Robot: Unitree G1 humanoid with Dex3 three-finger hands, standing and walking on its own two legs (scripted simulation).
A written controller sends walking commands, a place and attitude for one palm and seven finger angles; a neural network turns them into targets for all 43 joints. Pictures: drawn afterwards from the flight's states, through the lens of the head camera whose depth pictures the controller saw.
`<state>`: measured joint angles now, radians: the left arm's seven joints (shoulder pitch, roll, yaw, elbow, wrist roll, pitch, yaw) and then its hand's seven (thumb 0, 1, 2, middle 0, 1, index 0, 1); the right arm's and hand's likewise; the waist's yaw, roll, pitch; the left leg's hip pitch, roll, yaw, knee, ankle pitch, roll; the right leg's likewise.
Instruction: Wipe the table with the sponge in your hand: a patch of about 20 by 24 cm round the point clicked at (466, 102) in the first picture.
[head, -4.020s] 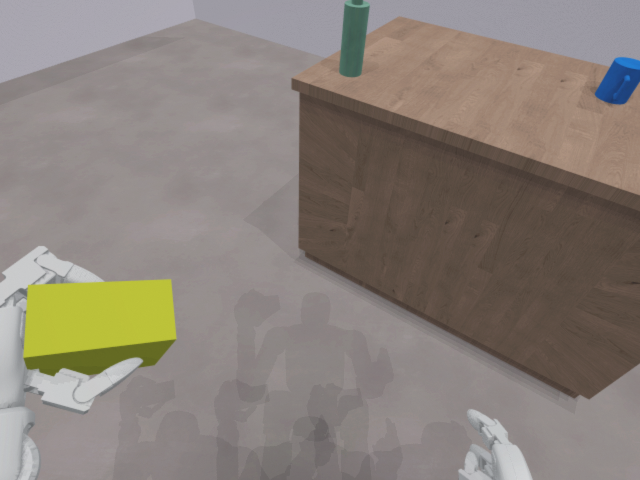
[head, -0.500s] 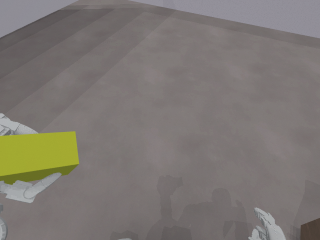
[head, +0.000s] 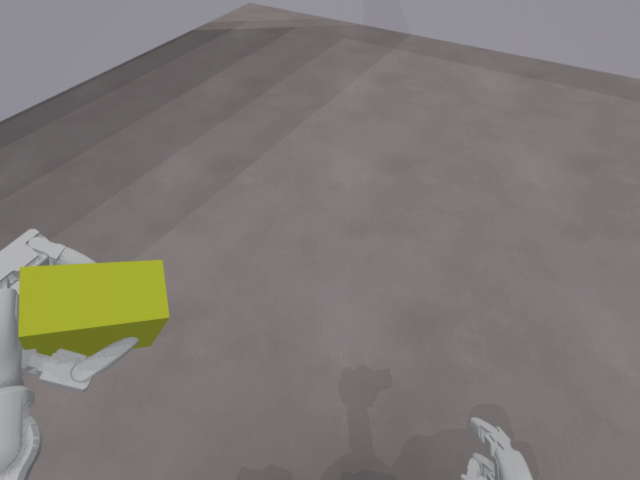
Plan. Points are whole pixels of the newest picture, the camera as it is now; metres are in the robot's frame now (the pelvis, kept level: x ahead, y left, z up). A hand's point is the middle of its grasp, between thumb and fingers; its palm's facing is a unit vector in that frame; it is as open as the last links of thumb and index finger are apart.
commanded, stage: walk to a spot facing it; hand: left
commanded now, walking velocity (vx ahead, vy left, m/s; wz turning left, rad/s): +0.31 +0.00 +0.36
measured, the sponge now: (115, 310) +0.23 +0.22 +0.16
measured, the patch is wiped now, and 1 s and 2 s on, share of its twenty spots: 0.00 0.00 0.00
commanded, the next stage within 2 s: turn to face it in 0.28 s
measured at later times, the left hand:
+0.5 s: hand (72, 235) +0.31 +0.30 +0.18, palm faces +0.50 -0.76 -0.41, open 10.0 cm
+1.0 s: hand (233, 195) +0.38 +0.14 +0.18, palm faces +0.19 -0.87 -0.45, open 10.0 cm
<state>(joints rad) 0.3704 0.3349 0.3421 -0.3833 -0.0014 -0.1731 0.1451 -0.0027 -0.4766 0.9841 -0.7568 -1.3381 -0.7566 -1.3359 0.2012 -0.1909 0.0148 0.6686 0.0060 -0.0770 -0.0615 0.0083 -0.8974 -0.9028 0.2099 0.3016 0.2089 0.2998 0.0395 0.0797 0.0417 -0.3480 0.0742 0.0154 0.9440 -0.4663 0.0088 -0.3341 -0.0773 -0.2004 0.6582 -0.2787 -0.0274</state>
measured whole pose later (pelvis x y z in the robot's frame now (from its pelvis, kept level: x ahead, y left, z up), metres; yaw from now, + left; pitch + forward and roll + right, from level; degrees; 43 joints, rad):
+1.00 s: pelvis +0.13 -0.05 +0.01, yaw -6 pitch +0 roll +2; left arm 0.49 0.37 0.33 -0.59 -0.04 -0.18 0.13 0.00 -0.48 0.99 -0.75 -1.35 -0.75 -1.34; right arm 0.10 -0.26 -0.03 0.57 0.00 -0.03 -0.03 0.01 -0.90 -0.90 0.20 0.30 0.20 0.30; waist -0.02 -0.02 0.13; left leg -0.52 0.05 0.02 1.21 -0.42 -0.09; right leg -0.36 0.05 -0.05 0.56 -0.20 -0.11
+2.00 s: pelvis -0.02 -0.04 +0.01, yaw -42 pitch +1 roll +1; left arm 0.59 0.49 0.50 -0.66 -0.05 -0.22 0.15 0.00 -0.48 1.00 -0.74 -1.36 -0.74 -1.35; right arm 0.15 -0.28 -0.06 0.55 0.02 0.05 -0.02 0.01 -0.91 -0.90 0.20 0.30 0.20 0.30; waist -0.02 -0.02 0.11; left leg -0.40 0.05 0.06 0.78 -0.41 -0.08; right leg -0.37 0.07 0.05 0.56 -0.20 -0.05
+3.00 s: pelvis -0.15 +0.02 +0.01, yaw -78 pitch -2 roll +0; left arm 0.45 0.38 0.38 -0.50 -0.02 -0.17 0.13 0.00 -0.49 1.00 -0.74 -1.36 -0.74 -1.36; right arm 0.18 -0.17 0.02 0.51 0.01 0.01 0.00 0.01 -0.90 -0.90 0.20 0.30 0.20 0.30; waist 0.07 0.00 0.07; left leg -0.23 0.13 0.15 0.57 -0.31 -0.05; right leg -0.49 0.02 -0.03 0.96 -0.44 0.05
